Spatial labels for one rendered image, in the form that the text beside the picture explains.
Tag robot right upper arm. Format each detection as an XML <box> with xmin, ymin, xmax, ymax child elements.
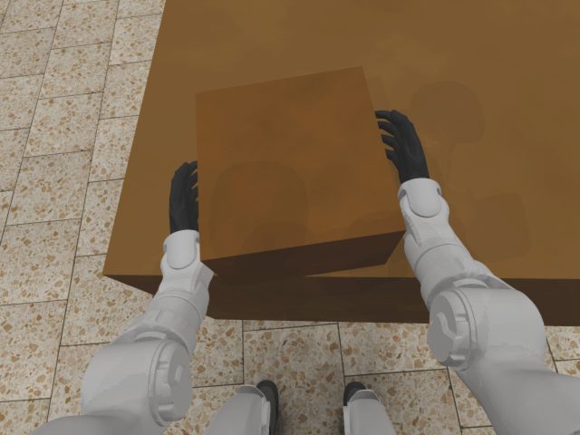
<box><xmin>427</xmin><ymin>287</ymin><xmax>580</xmax><ymax>435</ymax></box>

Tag carton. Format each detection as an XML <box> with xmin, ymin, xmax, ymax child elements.
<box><xmin>195</xmin><ymin>66</ymin><xmax>407</xmax><ymax>287</ymax></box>

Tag robot left upper arm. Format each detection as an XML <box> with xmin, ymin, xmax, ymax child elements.
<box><xmin>27</xmin><ymin>339</ymin><xmax>193</xmax><ymax>435</ymax></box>

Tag right robot shin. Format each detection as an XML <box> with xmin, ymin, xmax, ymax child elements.
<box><xmin>349</xmin><ymin>390</ymin><xmax>385</xmax><ymax>409</ymax></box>

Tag left robot hand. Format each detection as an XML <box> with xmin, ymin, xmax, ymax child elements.
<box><xmin>169</xmin><ymin>160</ymin><xmax>198</xmax><ymax>234</ymax></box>

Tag left robot forearm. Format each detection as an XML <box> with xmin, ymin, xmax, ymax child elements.
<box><xmin>81</xmin><ymin>230</ymin><xmax>214</xmax><ymax>408</ymax></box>

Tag robot shin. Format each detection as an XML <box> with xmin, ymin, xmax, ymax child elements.
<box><xmin>349</xmin><ymin>390</ymin><xmax>385</xmax><ymax>409</ymax></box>
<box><xmin>238</xmin><ymin>385</ymin><xmax>269</xmax><ymax>435</ymax></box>

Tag pedestal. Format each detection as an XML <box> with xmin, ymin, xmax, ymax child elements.
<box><xmin>102</xmin><ymin>0</ymin><xmax>580</xmax><ymax>326</ymax></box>

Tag right robot forearm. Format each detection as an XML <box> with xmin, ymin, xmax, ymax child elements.
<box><xmin>397</xmin><ymin>178</ymin><xmax>546</xmax><ymax>356</ymax></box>

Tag left robot shin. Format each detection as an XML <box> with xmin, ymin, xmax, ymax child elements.
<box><xmin>238</xmin><ymin>385</ymin><xmax>269</xmax><ymax>435</ymax></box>

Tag right robot hand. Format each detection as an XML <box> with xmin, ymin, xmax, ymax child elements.
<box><xmin>375</xmin><ymin>110</ymin><xmax>430</xmax><ymax>184</ymax></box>

